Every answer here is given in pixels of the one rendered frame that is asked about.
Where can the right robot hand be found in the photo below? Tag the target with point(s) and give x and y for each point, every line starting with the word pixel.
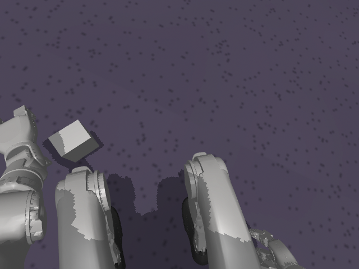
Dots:
pixel 278 256

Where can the right robot foot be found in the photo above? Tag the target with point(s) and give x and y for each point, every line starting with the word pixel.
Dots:
pixel 199 257

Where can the left robot arm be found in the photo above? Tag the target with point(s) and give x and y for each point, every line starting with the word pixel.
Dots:
pixel 23 218

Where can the left robot foot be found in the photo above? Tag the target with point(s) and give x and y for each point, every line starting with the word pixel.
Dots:
pixel 118 239

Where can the left robot hand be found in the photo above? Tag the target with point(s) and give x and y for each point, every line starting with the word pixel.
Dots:
pixel 21 128

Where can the carton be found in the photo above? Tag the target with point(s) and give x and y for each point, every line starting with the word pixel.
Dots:
pixel 74 141

